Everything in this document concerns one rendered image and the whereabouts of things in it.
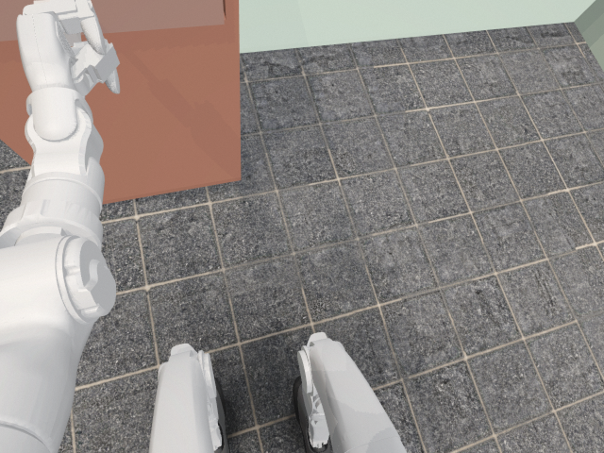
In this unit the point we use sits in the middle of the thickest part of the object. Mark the left robot forearm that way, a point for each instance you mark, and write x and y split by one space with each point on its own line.
63 194

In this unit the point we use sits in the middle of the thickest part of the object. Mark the right robot shin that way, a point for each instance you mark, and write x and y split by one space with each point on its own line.
317 420

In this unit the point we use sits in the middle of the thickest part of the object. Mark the cabinet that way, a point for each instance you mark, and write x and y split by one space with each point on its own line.
176 123

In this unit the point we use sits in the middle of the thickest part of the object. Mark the left robot hand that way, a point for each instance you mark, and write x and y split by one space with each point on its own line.
48 58

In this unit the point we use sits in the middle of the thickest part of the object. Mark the left robot upper arm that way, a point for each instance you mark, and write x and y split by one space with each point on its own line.
51 293

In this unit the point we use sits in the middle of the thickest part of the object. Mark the right robot foot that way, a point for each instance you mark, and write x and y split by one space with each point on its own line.
303 420

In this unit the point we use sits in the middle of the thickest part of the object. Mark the drawer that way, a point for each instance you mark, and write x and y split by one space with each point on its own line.
129 15

